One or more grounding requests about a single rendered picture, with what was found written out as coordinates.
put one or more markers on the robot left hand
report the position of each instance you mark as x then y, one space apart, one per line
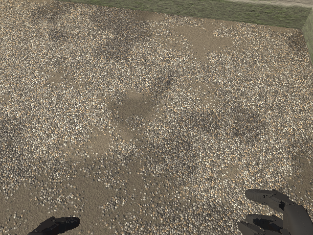
55 226

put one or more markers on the robot right hand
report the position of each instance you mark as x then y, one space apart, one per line
296 220

